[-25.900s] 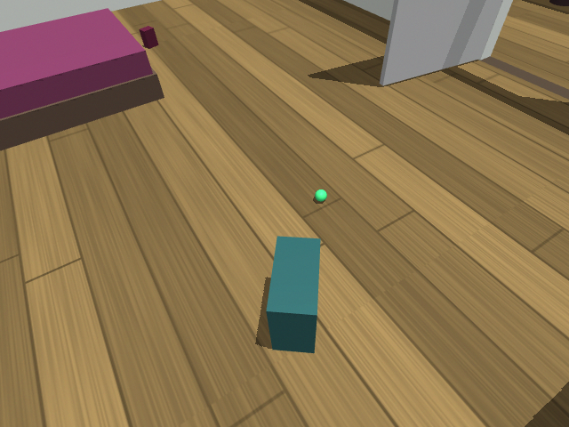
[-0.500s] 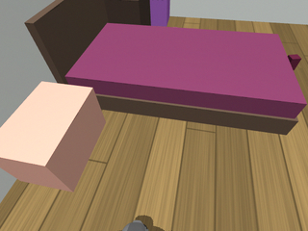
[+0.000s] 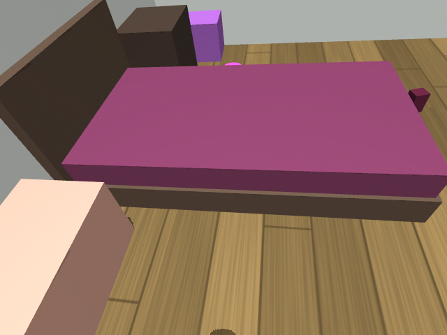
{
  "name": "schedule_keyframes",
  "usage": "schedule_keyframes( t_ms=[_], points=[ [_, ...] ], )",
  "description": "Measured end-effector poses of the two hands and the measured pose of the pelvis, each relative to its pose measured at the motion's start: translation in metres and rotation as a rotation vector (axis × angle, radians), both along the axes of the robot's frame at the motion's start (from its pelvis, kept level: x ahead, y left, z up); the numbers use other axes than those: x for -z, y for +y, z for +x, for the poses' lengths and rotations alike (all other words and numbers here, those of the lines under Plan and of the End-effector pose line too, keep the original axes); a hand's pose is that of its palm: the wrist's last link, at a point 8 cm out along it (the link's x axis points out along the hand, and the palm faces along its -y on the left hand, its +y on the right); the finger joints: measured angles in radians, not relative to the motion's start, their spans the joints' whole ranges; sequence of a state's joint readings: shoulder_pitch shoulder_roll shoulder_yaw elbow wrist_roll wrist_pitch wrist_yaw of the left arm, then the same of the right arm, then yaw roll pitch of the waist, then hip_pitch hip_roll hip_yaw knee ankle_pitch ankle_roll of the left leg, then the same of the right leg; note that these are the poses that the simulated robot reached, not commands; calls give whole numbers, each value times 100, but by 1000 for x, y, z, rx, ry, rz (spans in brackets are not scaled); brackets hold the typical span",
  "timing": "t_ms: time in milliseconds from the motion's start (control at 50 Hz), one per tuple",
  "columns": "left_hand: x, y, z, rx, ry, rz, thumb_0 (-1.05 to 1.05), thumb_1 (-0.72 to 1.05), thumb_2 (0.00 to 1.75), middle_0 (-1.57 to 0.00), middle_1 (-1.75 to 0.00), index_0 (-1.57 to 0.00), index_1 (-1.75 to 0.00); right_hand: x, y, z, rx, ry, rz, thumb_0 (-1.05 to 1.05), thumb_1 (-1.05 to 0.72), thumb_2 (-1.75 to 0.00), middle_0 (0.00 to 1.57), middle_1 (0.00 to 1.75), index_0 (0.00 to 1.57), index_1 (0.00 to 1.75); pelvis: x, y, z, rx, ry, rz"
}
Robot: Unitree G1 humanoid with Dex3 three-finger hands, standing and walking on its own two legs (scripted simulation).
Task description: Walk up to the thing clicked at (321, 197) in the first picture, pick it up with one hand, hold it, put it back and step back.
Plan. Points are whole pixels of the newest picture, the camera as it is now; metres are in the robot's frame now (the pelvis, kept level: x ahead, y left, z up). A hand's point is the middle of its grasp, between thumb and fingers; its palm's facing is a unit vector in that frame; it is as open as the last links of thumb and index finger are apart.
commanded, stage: walk up
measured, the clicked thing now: out of the picture -0.66 -1.00 -0.72
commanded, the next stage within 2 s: none
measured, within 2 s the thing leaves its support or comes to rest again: neither
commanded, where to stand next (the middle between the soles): +0.37 +0.04 m, yaw -1 degrees
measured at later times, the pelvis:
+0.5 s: pelvis +0.22 +0.08 +0.01, yaw -18 degrees
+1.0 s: pelvis +0.38 +0.12 +0.00, yaw -42 degrees
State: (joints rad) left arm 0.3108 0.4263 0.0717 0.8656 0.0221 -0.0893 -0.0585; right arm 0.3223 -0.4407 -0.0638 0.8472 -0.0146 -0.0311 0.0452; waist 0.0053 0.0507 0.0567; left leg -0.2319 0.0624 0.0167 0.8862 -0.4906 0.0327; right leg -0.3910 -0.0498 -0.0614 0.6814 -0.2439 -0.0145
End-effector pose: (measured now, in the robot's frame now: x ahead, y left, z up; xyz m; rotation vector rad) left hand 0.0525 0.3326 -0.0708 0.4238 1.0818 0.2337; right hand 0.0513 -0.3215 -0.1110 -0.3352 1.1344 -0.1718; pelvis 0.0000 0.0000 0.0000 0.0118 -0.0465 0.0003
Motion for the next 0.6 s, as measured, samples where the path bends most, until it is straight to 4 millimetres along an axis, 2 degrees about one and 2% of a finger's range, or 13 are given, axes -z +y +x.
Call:
schedule_keyframes(
  t_ms=[100,180,220,280,360,440,500,600],
  points=[
    [-15,-11,18,-36,21,-5,0,91,89,-20,-30,-20,-30,-5,4,48,-18,14,30,1,-91,-90,20,30,20,29,-15,-1,37,3,6,1],
    [-18,-13,30,-23,116,-16,0,90,89,-20,-30,-20,-30,-17,13,92,-6,-41,62,1,-91,-90,20,30,20,30,-24,6,66,77,18,8],
    [-18,-11,42,-2,162,-21,1,90,89,-20,-30,-20,-30,-23,18,114,12,-85,69,1,-91,-90,21,30,20,30,-27,12,82,109,24,6],
    [-15,1,72,34,188,-24,1,90,89,-20,-31,-20,-30,-31,25,144,39,-133,65,1,-91,-90,21,30,20,30,-27,24,109,154,32,-3],
    [-4,27,130,81,172,-23,1,90,89,-21,-31,-21,-30,-37,40,181,79,-171,39,1,-91,-90,21,30,20,30,-20,47,150,203,39,-25],
    [20,60,206,151,165,-6,1,90,89,-21,-31,-20,-30,-37,60,208,134,-204,-15,0,-91,-90,21,30,20,30,-4,72,192,258,34,-16],
    [22,65,269,224,160,5,1,91,89,-20,-30,-20,-30,-44,78,206,224,-197,-17,0,-91,-90,21,30,20,30,-10,85,217,313,28,-17],
    [6,54,372,368,109,-28,1,91,89,-20,-30,-20,-30,-54,103,188,370,-132,-15,0,-90,-90,21,30,20,30,-27,97,261,384,31,-26]
  ],
)
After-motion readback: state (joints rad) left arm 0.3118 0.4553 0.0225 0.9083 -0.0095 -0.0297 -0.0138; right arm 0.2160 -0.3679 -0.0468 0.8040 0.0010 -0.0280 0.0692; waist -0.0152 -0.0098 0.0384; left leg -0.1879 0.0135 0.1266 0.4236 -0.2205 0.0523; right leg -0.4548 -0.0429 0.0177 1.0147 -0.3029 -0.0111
